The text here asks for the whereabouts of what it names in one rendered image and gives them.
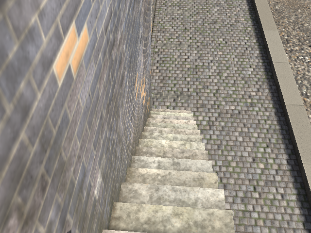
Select stairs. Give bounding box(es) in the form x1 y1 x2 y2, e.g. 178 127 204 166
102 108 235 233

